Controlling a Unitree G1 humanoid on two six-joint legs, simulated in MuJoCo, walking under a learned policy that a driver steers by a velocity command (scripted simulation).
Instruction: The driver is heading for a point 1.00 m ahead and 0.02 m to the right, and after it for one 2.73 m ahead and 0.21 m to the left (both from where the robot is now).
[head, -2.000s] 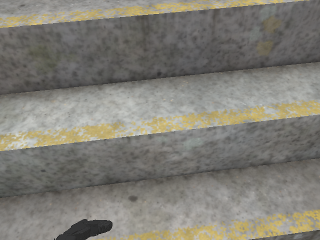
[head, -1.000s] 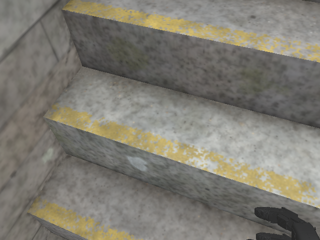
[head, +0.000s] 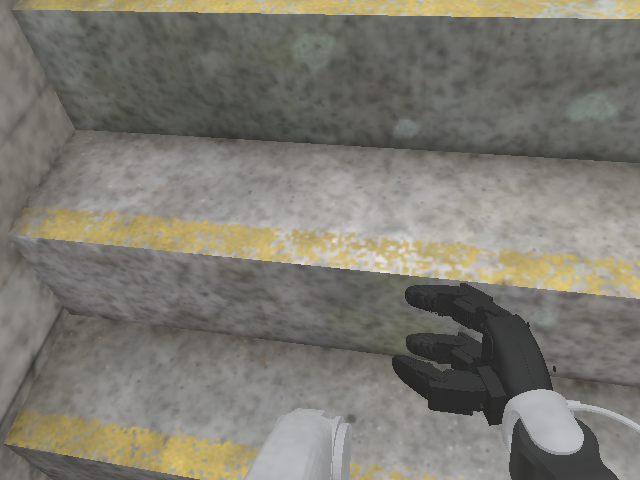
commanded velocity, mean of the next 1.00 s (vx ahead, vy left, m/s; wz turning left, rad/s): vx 1.00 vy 0.00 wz -0.12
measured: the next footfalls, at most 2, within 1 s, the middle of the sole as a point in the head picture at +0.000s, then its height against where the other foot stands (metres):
left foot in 0.06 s outside the picture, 0.22 m higher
right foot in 0.70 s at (443, 443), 0.22 m higher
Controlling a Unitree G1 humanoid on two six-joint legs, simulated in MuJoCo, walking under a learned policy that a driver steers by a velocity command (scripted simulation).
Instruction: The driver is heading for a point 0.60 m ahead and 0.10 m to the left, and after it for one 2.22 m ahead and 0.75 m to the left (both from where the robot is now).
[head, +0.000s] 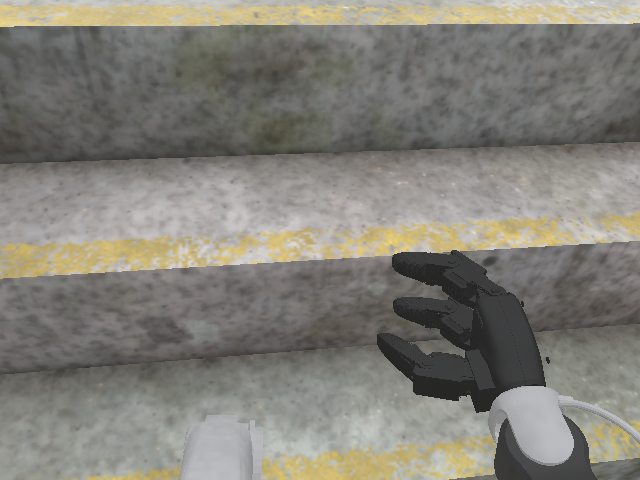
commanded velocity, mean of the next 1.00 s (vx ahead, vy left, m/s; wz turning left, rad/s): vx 0.93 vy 0.00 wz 0.28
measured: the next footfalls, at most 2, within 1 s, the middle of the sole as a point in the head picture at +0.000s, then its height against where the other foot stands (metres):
left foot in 0.10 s outside the picture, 0.22 m higher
right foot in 0.56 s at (487, 448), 0.21 m higher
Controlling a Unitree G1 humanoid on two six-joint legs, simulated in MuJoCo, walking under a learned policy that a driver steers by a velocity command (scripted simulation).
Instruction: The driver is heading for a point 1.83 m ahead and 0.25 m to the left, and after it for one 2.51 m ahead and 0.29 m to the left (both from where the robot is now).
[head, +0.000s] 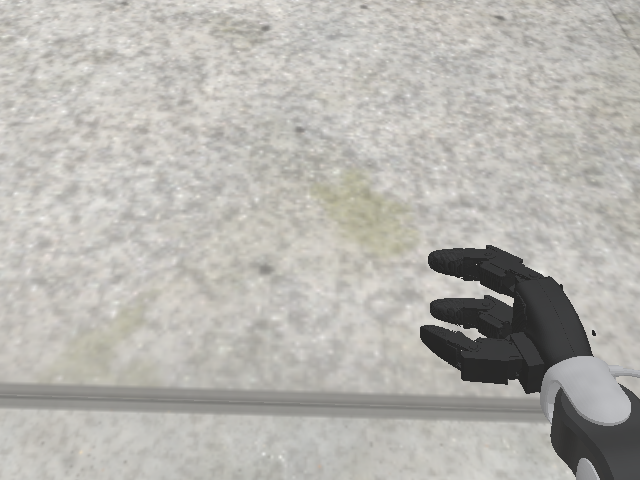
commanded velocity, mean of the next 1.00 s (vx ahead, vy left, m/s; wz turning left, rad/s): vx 0.11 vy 0.00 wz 0.40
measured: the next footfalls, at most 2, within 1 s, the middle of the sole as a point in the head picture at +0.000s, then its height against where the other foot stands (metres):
right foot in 0.44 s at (363, 464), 0.22 m higher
left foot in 0.88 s outside the picture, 0.22 m lower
